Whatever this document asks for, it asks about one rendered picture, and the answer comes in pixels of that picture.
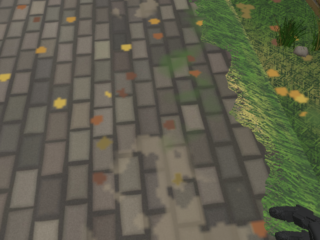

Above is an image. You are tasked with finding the right robot hand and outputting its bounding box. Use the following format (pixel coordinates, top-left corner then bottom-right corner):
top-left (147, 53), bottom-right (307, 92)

top-left (269, 204), bottom-right (320, 240)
